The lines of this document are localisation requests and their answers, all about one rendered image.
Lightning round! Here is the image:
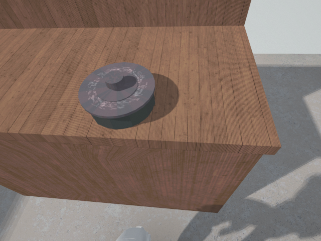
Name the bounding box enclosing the pot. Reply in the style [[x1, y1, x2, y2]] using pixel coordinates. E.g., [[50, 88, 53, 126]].
[[92, 94, 155, 129]]

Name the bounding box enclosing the table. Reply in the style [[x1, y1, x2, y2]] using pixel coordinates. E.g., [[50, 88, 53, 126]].
[[0, 0, 281, 213]]

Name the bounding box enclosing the robot left thigh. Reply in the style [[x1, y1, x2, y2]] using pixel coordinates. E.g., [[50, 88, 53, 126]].
[[116, 227, 151, 241]]

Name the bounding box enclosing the knob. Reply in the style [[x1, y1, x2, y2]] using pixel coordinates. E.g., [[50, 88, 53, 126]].
[[104, 71, 125, 90]]

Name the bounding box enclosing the lid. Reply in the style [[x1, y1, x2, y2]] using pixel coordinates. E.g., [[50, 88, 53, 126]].
[[78, 62, 155, 118]]

